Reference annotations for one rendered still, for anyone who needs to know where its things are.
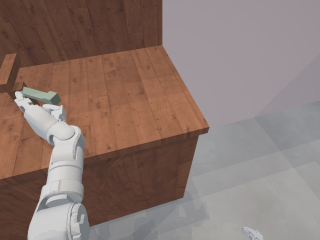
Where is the counter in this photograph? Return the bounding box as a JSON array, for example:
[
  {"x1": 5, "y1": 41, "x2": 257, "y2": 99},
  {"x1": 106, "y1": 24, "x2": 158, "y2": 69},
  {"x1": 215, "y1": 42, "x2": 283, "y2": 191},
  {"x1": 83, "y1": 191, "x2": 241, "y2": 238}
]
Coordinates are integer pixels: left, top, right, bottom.
[{"x1": 0, "y1": 0, "x2": 210, "y2": 240}]

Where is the left robot upper arm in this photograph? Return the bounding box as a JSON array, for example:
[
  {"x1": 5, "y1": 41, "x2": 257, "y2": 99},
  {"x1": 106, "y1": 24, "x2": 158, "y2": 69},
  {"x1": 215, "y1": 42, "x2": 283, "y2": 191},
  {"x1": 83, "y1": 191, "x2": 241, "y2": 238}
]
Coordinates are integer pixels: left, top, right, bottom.
[{"x1": 29, "y1": 202, "x2": 91, "y2": 240}]

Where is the robot right hand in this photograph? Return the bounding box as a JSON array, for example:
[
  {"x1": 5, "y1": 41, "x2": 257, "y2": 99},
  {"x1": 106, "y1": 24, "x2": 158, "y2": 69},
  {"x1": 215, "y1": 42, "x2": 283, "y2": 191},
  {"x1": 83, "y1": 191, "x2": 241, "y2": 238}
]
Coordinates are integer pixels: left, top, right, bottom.
[{"x1": 242, "y1": 226, "x2": 263, "y2": 240}]

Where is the robot left hand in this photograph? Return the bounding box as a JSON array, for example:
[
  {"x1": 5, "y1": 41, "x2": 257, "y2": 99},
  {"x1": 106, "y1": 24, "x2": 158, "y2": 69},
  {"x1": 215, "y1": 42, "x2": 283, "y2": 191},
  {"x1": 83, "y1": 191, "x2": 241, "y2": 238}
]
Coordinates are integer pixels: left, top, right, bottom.
[{"x1": 14, "y1": 91, "x2": 66, "y2": 140}]

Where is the tap lever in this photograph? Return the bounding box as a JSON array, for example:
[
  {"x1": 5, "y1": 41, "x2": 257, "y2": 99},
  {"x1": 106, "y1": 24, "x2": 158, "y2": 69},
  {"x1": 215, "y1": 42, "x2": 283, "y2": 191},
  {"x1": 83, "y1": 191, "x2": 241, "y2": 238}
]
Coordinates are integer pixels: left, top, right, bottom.
[{"x1": 20, "y1": 87, "x2": 62, "y2": 106}]

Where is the left robot forearm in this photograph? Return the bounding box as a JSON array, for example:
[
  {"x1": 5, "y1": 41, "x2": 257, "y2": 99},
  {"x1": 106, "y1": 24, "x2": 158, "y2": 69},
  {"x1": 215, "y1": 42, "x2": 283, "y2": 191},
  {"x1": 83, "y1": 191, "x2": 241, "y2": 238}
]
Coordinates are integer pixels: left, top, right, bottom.
[{"x1": 27, "y1": 121, "x2": 86, "y2": 240}]

